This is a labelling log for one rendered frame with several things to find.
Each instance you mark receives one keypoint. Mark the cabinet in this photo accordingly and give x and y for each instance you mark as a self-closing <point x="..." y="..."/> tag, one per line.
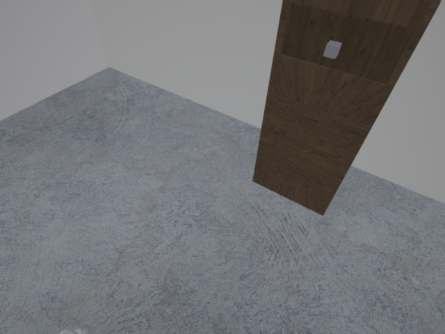
<point x="316" y="118"/>

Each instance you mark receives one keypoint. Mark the drawer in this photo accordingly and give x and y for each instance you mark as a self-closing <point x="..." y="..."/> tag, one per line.
<point x="370" y="48"/>

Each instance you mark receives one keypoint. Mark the handle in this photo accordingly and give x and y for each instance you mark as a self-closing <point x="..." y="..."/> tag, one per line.
<point x="332" y="49"/>

